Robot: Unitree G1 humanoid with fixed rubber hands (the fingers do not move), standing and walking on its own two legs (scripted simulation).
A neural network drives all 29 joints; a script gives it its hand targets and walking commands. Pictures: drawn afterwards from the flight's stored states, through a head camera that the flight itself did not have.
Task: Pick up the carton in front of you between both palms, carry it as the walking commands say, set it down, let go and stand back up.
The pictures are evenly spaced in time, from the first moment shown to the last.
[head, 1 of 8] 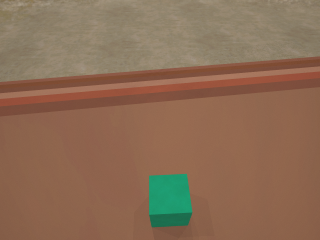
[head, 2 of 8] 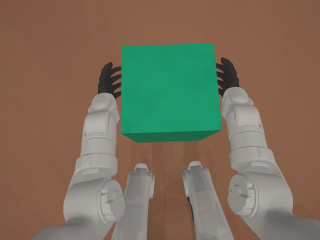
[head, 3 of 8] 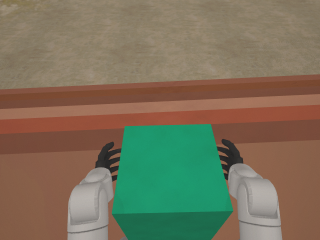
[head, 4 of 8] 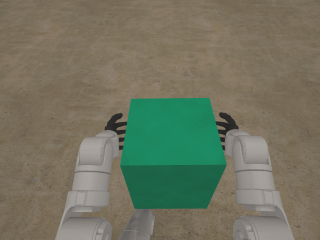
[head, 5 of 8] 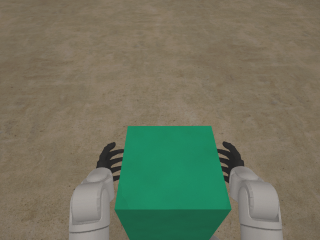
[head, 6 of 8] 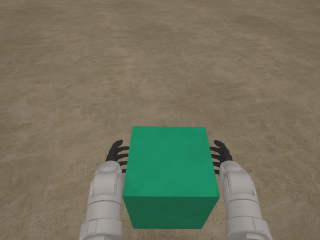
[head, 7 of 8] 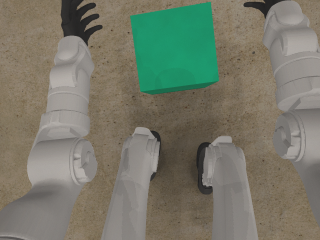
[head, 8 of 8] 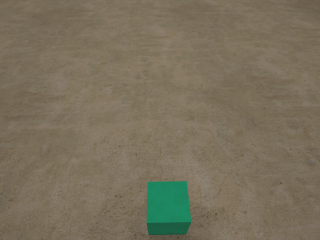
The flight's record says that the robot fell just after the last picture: no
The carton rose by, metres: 0.69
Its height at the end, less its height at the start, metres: -1.06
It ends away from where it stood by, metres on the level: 5.59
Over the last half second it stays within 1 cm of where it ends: yes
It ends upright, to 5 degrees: yes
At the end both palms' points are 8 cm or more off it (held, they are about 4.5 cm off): yes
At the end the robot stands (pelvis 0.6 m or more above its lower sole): yes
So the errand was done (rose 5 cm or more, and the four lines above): yes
